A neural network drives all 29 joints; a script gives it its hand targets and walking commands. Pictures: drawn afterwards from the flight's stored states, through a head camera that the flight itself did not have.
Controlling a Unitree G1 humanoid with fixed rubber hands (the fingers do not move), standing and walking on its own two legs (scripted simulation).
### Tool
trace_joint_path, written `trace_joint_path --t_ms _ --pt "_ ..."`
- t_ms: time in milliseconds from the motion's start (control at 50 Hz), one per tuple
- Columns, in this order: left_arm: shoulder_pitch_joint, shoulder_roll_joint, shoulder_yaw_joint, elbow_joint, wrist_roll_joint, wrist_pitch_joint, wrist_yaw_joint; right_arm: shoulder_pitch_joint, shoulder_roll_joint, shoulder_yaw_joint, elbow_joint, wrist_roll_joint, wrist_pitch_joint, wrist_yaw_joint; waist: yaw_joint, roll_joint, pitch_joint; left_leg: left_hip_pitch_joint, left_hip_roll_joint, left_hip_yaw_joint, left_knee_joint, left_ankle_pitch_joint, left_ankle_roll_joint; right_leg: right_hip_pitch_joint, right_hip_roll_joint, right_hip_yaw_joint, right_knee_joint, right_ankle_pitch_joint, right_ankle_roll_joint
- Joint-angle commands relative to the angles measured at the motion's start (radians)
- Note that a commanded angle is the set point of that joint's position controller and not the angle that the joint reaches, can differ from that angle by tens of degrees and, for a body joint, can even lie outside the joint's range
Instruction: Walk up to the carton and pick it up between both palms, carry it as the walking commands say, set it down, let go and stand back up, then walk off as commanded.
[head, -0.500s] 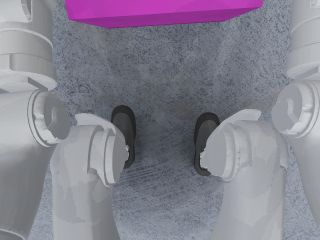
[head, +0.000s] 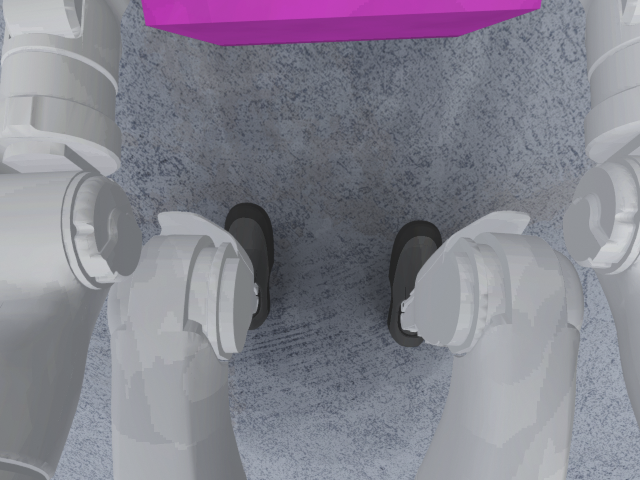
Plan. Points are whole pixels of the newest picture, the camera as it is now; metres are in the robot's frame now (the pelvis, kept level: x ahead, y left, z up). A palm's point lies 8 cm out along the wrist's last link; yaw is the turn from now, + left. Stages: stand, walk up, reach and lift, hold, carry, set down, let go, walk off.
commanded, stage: set down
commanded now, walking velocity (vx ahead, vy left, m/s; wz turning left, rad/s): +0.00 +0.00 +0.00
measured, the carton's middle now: out of the picture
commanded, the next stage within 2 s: let go in 1.86 s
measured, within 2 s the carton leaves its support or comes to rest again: neither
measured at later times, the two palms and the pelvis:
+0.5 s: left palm out of the picture +0.54 +0.19 -0.19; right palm out of the picture +0.56 -0.26 -0.19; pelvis -0.01 +0.00 -0.01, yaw -1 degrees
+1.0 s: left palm out of the picture +0.56 +0.20 -0.05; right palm out of the picture +0.57 -0.27 -0.05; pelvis +0.00 -0.01 +0.06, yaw -1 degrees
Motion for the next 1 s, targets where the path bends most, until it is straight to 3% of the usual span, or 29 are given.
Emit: trace_joint_path --t_ms 0,40,100,200,280,480,600,780,860,980 --pt "-0.158 0.002 -0.064 -0.023 -0.039 -0.016 0.014 -0.271 -0.158 0.056 -0.09 0.072 -0.05 -0.061 -0.042 -0.078 -1.198 0.598 -0.038 0.08 -0.088 0.378 -0.007 0.565 0.037 -0.035 -0.189 0.438 0.001" --pt "-0.186 0.049 -0.076 -0.03 -0.073 -0.033 0.043 -0.336 -0.198 0.083 -0.099 0.12 -0.067 -0.092 -0.034 -0.113 -1.314 0.614 -0.032 0.077 -0.074 0.425 -0.005 0.622 0.036 -0.033 -0.162 0.503 0.007" --pt "-0.181 0.089 -0.099 0.004 -0.113 -0.034 0.056 -0.337 -0.219 0.109 -0.043 0.164 -0.068 -0.105 -0.029 -0.128 -1.342 0.604 -0.019 0.08 -0.077 0.42 -0.004 0.618 0.03 -0.039 -0.158 0.483 0.015" --pt "-0.177 0.123 -0.099 0.049 -0.112 -0.036 0.05 -0.287 -0.2 0.145 0.084 0.206 -0.064 -0.089 0.011 -0.114 -1.241 0.553 0.003 0.084 -0.092 0.359 0.001 0.501 0.022 -0.034 -0.177 0.381 0.02" --pt "-0.188 0.146 -0.091 0.046 -0.106 -0.04 0.042 -0.306 -0.215 0.161 0.099 0.231 -0.065 -0.076 0.041 -0.112 -1.212 0.533 0.016 0.083 -0.097 0.33 0.007 0.463 0.018 -0.026 -0.184 0.345 0.022" --pt "-0.223 0.206 -0.087 -0.044 -0.125 -0.034 0.037 -0.364 -0.278 0.151 0.007 0.239 -0.052 -0.077 0.053 -0.139 -1.373 0.585 0.021 0.095 -0.085 0.365 0.013 0.579 0.017 -0.022 -0.182 0.399 0.02" --pt "-0.191 0.229 -0.064 -0.158 -0.111 -0.007 0.052 -0.322 -0.297 0.113 -0.094 0.211 -0.017 -0.082 0.054 -0.148 -1.555 0.655 0.006 0.117 -0.12 0.406 0.011 0.683 0.031 -0.042 -0.213 0.458 0.016" --pt "-0.085 0.178 -0.004 -0.173 -0.047 0.028 0.03 -0.19 -0.259 0.05 -0.122 0.144 0.021 -0.046 0.052 -0.138 -1.453 0.596 -0.009 0.117 -0.233 0.387 0.012 0.603 0.048 -0.05 -0.32 0.433 0.006" --pt "-0.081 0.169 0.006 -0.213 -0.038 0.047 0.022 -0.18 -0.264 0.027 -0.156 0.127 0.039 -0.03 0.044 -0.134 -1.487 0.622 -0.014 0.116 -0.293 0.375 0.011 0.615 0.055 -0.054 -0.386 0.423 0.001" --pt "-0.063 0.178 0.034 -0.258 -0.024 0.078 0.01 -0.173 -0.266 0.007 -0.203 0.111 0.072 -0.011 0.057 -0.151 -1.547 0.64 -0.021 0.124 -0.391 0.357 0.01 0.683 0.066 -0.054 -0.484 0.423 0.0"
